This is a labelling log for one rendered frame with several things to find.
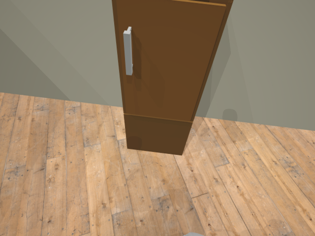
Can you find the handle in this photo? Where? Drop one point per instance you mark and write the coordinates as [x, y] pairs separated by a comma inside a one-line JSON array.
[[128, 51]]

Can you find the cupboard door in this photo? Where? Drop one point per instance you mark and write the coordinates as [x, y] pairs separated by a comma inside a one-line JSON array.
[[172, 41]]

